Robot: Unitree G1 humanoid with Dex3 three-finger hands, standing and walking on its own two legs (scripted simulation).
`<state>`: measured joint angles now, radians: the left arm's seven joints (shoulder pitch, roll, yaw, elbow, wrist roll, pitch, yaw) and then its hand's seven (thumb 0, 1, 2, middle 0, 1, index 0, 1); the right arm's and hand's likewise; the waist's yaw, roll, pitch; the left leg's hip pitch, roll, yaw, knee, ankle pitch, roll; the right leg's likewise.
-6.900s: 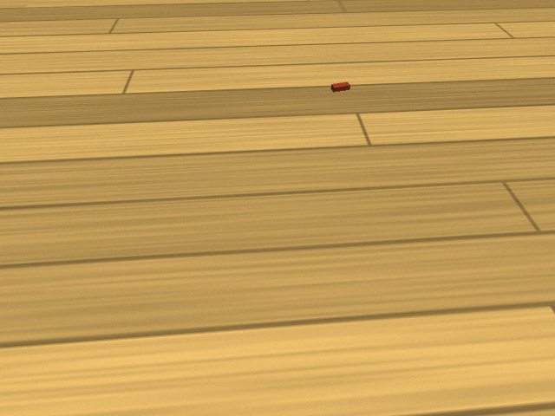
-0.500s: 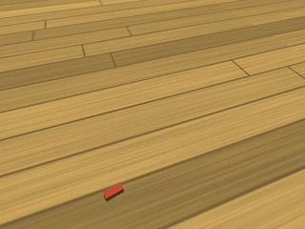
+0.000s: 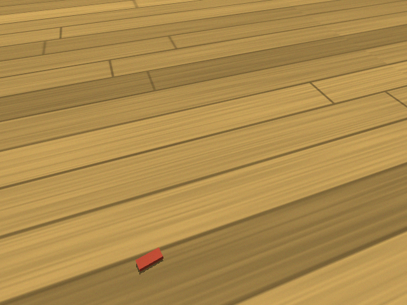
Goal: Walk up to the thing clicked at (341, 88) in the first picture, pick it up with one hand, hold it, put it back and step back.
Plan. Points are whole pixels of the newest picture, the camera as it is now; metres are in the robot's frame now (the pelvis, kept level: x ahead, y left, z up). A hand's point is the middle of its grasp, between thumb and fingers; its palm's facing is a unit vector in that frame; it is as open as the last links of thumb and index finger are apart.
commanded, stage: stand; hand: left
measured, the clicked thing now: (149, 259) +0.47 +0.29 -0.77
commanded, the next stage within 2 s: none
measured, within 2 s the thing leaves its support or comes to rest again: neither
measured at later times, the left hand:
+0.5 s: hand out of the picture +0.08 +0.25 -0.16, palm faces -0.02 -0.94 -0.34, open 7.3 cm
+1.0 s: hand out of the picture +0.07 +0.26 -0.16, palm faces -0.03 -0.94 -0.35, open 7.3 cm
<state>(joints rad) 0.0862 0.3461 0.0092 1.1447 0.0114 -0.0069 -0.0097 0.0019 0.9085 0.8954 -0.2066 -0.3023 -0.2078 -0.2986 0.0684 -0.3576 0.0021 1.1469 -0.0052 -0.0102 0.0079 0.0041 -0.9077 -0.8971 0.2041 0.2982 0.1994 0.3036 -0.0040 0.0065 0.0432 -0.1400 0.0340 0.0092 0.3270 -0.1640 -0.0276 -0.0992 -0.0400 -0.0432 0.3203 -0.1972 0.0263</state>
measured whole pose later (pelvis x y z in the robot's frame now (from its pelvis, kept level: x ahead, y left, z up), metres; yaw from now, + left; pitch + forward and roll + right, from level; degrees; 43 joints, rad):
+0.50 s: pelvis +0.00 +0.00 +0.00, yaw +0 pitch -2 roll +0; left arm 0.10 0.35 0.01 1.14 0.01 -0.01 -0.01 0.00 0.91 0.90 -0.21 -0.30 -0.21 -0.30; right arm 0.09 -0.35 0.00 1.15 -0.01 -0.01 0.01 0.00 -0.91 -0.90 0.20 0.30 0.20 0.30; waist -0.01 0.00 0.05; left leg -0.12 0.04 0.01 0.32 -0.16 -0.03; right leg -0.08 -0.04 -0.05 0.30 -0.19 0.02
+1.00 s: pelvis +0.00 +0.00 +0.00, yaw +0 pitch -2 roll +0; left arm 0.12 0.35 0.00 1.13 0.01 0.00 -0.01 0.00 0.91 0.90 -0.21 -0.30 -0.21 -0.30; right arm 0.10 -0.35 0.00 1.15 -0.01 -0.01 0.01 0.00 -0.91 -0.90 0.20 0.30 0.20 0.30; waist 0.00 0.00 0.04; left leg -0.12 0.03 0.01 0.31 -0.16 -0.03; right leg -0.09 -0.04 -0.04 0.31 -0.19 0.03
